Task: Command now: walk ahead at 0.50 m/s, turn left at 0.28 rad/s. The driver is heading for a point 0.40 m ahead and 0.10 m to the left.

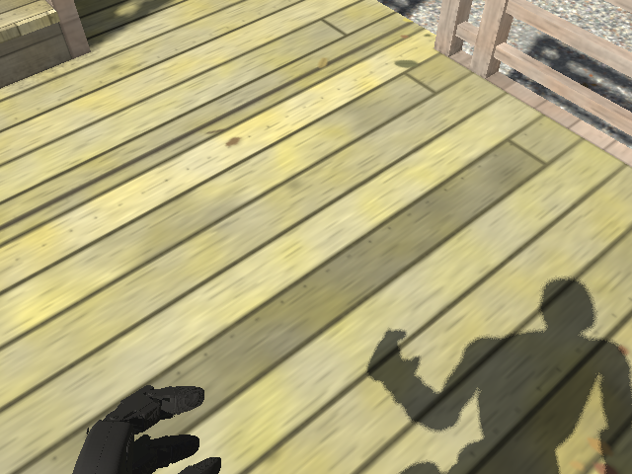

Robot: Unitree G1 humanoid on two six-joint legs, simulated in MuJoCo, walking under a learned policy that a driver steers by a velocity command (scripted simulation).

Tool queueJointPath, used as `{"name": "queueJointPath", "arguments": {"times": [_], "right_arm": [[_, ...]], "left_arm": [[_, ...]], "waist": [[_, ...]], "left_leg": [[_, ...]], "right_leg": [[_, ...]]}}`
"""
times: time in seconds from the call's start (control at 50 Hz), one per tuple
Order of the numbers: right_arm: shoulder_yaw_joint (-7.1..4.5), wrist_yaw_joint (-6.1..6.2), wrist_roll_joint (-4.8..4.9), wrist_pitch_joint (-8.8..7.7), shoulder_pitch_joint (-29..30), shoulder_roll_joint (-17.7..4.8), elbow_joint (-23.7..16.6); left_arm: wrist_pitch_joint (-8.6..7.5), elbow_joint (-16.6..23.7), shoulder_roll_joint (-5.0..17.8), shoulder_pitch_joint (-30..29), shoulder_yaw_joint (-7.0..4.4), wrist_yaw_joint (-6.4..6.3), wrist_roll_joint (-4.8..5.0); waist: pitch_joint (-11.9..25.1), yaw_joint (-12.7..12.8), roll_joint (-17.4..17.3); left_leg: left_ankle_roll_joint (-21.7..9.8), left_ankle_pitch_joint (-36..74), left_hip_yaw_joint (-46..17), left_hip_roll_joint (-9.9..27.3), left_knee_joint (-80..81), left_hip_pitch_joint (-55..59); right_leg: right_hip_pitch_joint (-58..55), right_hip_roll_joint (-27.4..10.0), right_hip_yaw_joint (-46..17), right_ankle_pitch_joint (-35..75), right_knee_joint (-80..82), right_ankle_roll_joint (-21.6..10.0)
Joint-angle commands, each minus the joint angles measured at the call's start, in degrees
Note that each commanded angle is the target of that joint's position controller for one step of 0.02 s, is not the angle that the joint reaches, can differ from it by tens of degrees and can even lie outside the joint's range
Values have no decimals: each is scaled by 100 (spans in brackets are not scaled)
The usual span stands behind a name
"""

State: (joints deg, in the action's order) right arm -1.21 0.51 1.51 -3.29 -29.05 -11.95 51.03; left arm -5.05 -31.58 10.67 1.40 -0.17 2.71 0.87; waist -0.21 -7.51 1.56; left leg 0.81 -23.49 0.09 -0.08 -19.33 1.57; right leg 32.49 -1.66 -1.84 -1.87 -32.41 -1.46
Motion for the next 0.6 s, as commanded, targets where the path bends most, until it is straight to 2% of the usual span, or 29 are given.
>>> {"name": "queueJointPath", "arguments": {"times": [0.02, 0.04, 0.06, 0.08, 0.1, 0.12, 0.14, 0.16, 0.18, 0.2, 0.26, 0.28, 0.34, 0.4, 0.46, 0.48, 0.5, 0.52, 0.54, 0.56, 0.58, 0.6], "right_arm": [[-239, -32, -63, -131, 485, -1039, -444], [-99, -20, -242, -163, 347, -544, -718], [49, -87, -32, -231, -285, -144, -680], [-107, -104, 104, -219, -68, -582, -637], [-153, -94, 116, -173, 535, -692, -813], [-177, -67, 34, -93, 918, -684, -957], [-230, -57, -19, -14, 914, -668, -999], [-268, -63, -19, 57, 773, -612, -986], [-276, -62, -12, 123, 728, -530, -962], [-290, -14, 21, 206, 761, -536, -941], [-316, 27, -56, 312, 1182, -537, -1065], [-321, 9, -69, 286, 1329, -520, -1107], [-284, -173, -91, 201, 1924, -466, -1256], [-228, -301, -129, 157, 2550, -368, -1488], [-289, -330, -163, 113, 2673, -517, -1697], [-348, -326, -192, 109, 2462, -640, -1698], [-445, -313, -226, 101, 1910, -791, -1573], [-594, -254, -247, 90, 1228, -1106, -1368], [-711, -135, -280, 92, 655, -1656, -1351], [-603, -120, -363, 47, 1019, -1913, -1492], [-532, -173, -277, 86, 711, -1465, -1512], [-458, -202, -220, 85, 1045, -1238, -1436]], "left_arm": [[-160, 70, 1196, 1560, -605, -177, -69], [-77, -59, 1768, 2567, -727, -300, -193], [-54, -163, 1657, 2690, -686, -239, -199], [-48, -138, 1149, 2416, -567, -198, -127], [-39, -177, 870, 1980, -495, -189, -37], [-53, -231, 680, 1591, -430, -167, -7], [-94, -279, 543, 1288, -407, -152, -44], [-124, -353, 495, 1121, -408, -165, -96], [-159, -440, 476, 1048, -428, -176, -103], [-213, -525, 579, 1074, -466, -143, -129], [-244, -769, 838, 1240, -567, -181, -178], [-231, -854, 876, 1303, -583, -224, -176], [-174, -986, 1018, 1347, -616, -345, -132], [-101, -1117, 1206, 1486, -656, -409, -72], [-4, -1223, 1428, 1567, -706, -397, 35], [20, -1237, 1509, 1522, -728, -400, 98], [50, -1249, 1546, 1414, -734, -409, 161], [55, -1279, 1399, 1545, -684, -411, 133], [33, -1110, 1053, 1690, -545, -411, -139], [-7, -1147, 486, 2689, -292, -305, -222], [2, -1448, 1069, 2493, -419, -271, -33], [66, -1267, 1151, 1880, -447, -288, 117]], "waist": [[865, 1460, -760], [1930, 1580, 504], [2820, 1348, 1499], [2052, 1351, 889], [1235, 1256, 577], [737, 1065, 184], [530, 839, 267], [369, 637, 494], [263, 572, 514], [157, 561, 385], [-71, 594, 148], [-149, 610, 251], [-256, 792, 206], [-484, 999, 72], [-287, 985, 275], [-88, 844, 389], [218, 502, 391], [588, 218, 169], [1284, 102, -749], [2325, 791, -1841], [3061, 257, -946], [2230, 338, -825]], "left_leg": [[-663, 3945, -595, 763, -1775, -1514], [-317, 1344, -207, 56, -4061, -3066], [-270, -1019, -833, -305, -5471, -4134], [-301, -574, -1001, 16, -6039, -4638], [-326, -11, -760, 272, -6021, -4832], [-323, 399, -708, 480, -5816, -4670], [-321, 671, -781, 636, -5512, -4369], [-254, 780, -773, 735, -5318, -4091], [-221, 831, -731, 734, -5229, -3968], [-227, 908, -784, 722, -5199, -4023], [-176, 1486, -934, 696, -4793, -4600], [-137, 1725, -888, 692, -4498, -4706], [-131, 2561, -518, 670, -3392, -4417], [-212, 2689, -174, 588, -2364, -3964], [-383, 2125, 104, 308, -1830, -3522], [-485, 1903, 223, 133, -1657, -3182], [-616, 2090, 357, -91, -1195, -2482], [-759, 2847, 396, -317, -829, -1399], [-1063, 5684, -849, 747, -1277, 287], [-2401, 7163, -3146, 2431, -1307, 1813], [-2371, 6199, -3214, 2275, -829, 1450], [-2086, 5560, -2385, 1955, -726, 917]], "right_leg": [[-3139, -71, 0, 147, -76, -489], [-5105, -1613, -1772, 573, -196, -997], [-5594, -2508, -4229, -823, 1030, -1712], [-5000, -2287, -3921, -1503, 1318, -1507], [-4171, -2073, -2901, -1401, 1356, -1294], [-3351, -1824, -2250, -858, 1583, -1200], [-2798, -1602, -1730, -601, 1785, -1114], [-2412, -1439, -1278, -525, 2007, -1031], [-2202, -1371, -975, -330, 2160, -1018], [-2106, -1439, -850, -61, 2252, -1055], [-2322, -1504, -240, 437, 2379, -1043], [-2395, -1432, 15, 440, 2417, -995], [-2431, -1268, 666, 450, 2430, -781], [-2470, -1282, 1001, 815, 2280, -674], [-2909, -1419, 1032, 2152, 1648, -549], [-3068, -1402, 1036, 2797, 1250, -470], [-3122, -1253, 1126, 3221, 563, -320], [-2811, -935, 1266, 3053, -484, -108], [-1456, -582, 1338, 461, -2307, 218], [210, 157, 554, -4032, -4365, 566], [-15, 75, -375, -3803, -4712, 531], [430, -154, -232, -3427, -4638, 473]]}}
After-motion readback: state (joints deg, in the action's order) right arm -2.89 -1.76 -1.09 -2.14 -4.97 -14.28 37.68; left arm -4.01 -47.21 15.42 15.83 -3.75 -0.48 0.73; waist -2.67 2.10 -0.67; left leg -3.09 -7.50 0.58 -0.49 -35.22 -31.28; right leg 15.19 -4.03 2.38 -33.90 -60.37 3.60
